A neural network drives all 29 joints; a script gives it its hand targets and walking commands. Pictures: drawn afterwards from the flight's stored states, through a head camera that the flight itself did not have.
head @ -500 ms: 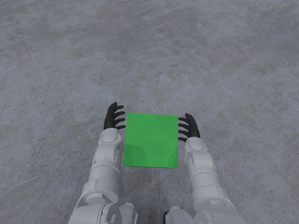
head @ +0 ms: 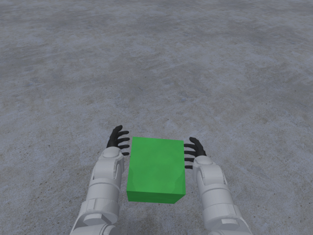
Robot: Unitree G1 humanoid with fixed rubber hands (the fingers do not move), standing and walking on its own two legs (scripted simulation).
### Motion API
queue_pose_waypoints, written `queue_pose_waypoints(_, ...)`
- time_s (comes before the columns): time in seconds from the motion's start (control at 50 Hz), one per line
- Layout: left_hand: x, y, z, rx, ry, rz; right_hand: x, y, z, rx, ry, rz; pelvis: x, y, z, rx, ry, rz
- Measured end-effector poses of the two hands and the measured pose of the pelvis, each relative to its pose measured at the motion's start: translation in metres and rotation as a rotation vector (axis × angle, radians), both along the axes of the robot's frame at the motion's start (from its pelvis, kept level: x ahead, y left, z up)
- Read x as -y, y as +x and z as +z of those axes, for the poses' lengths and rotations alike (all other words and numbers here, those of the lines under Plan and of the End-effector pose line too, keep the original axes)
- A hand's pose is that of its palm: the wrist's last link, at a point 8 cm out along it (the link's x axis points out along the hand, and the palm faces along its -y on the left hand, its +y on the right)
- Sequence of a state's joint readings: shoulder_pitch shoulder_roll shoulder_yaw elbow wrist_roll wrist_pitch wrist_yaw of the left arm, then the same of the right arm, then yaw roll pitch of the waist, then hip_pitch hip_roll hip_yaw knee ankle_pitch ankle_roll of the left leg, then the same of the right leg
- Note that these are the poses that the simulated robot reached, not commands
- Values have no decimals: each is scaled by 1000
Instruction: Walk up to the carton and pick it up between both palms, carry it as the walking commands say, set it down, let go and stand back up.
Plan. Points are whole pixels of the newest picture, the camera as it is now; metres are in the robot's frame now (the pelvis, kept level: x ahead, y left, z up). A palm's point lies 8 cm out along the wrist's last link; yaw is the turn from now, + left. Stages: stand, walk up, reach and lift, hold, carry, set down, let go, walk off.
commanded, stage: reach and lift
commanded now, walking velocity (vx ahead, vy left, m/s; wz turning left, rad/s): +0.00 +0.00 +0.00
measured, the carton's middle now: (154, 172) +0.31 +0.03 -0.06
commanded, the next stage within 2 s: hold in 1.58 s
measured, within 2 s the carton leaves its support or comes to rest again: neither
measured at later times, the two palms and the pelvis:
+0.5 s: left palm (116, 149) +0.30 +0.13 +0.07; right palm (204, 161) +0.29 -0.09 +0.06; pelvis -0.03 +0.01 -0.01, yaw -1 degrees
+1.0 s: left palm (118, 147) +0.31 +0.13 +0.06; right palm (206, 161) +0.29 -0.10 +0.05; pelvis -0.01 +0.02 +0.00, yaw -1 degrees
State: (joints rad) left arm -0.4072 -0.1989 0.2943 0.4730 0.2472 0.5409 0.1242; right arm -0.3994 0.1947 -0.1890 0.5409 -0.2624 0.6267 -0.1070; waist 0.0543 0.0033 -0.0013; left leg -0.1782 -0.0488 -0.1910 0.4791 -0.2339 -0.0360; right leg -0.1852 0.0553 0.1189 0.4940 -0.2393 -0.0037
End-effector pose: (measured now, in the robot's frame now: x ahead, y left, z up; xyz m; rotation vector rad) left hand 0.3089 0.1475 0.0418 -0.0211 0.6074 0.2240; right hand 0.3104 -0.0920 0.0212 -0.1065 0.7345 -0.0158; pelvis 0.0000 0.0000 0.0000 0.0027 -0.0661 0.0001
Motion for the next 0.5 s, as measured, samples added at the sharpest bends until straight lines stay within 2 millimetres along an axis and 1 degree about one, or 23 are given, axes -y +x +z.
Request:
queue_pose_waypoints(0.14, -1, -10, 18, 11, 7, 6, -2, -9, 19, 10, -15, 0, -2, -5, 0, 63, -4, 3)
queue_pose_waypoints(0.24, 3, -14, 25, 2, 2, 10, 1, -15, 29, 0, -18, -24, -2, -11, -2, 89, -7, 0)
queue_pose_waypoints(0.36, 9, -15, 28, -15, 16, 33, 3, -20, 34, -17, -22, -57, -3, -20, -4, 94, -9, -7)
queue_pose_waypoints(0.5, 14, -13, 29, -23, 39, 62, 3, -18, 35, -21, -37, -82, -5, -26, -7, 79, -7, -14)
